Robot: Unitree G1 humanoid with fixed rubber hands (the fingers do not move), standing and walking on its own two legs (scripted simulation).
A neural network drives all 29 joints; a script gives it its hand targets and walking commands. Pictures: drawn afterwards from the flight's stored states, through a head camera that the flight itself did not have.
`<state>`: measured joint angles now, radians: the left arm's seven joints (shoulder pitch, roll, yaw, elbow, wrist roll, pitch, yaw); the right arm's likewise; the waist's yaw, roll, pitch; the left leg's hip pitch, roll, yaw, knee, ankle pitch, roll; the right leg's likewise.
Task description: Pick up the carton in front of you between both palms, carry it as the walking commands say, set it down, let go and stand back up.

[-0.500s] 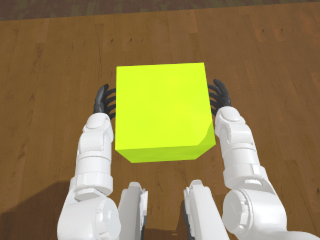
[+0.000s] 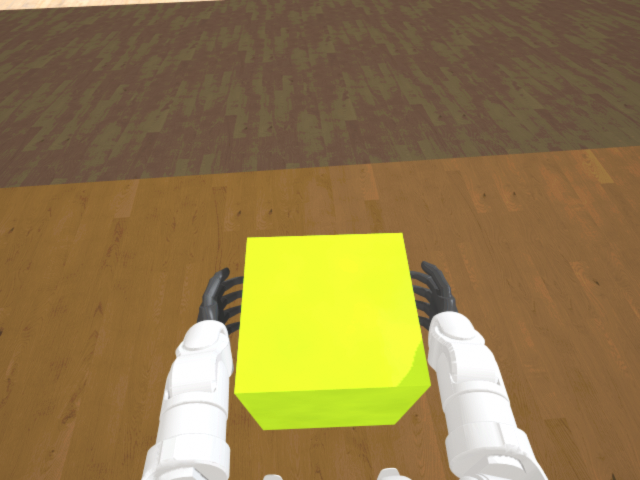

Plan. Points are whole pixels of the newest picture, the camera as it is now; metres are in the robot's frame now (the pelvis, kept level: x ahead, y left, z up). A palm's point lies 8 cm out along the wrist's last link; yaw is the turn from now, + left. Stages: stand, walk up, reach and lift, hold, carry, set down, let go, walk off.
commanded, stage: reach and lift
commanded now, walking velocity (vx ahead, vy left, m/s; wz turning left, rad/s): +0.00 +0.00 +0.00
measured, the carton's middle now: (327, 339) +0.34 +0.00 -0.09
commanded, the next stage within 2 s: hold in 1.30 s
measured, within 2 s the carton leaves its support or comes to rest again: neither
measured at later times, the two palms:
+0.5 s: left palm (194, 317) +0.30 +0.15 +0.08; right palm (471, 311) +0.30 -0.15 +0.07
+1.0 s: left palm (192, 305) +0.31 +0.15 +0.09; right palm (471, 297) +0.31 -0.15 +0.08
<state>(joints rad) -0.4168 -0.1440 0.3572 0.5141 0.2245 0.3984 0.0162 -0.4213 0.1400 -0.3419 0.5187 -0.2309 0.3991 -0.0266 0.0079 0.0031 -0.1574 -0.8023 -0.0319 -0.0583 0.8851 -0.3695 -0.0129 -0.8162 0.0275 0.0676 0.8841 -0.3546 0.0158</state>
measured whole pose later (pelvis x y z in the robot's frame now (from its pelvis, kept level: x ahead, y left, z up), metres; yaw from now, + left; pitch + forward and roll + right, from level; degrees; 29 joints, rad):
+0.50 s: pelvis +0.01 +0.00 +0.05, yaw +0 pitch -4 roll +0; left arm -0.34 -0.17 0.33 0.42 0.31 0.60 -0.02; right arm -0.33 0.17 -0.33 0.40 -0.31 0.60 0.02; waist 0.00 0.01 0.01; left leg -0.18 -0.02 -0.07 0.48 -0.23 -0.01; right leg -0.19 0.02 0.07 0.48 -0.21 0.01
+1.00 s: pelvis +0.02 +0.00 +0.06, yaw +0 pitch -5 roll +0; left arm -0.28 -0.16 0.25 0.31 0.29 0.65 -0.02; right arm -0.28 0.16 -0.25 0.30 -0.29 0.65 0.01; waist 0.00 0.00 0.03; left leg -0.10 -0.01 -0.07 0.39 -0.21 -0.01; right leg -0.11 0.02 0.07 0.39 -0.19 0.01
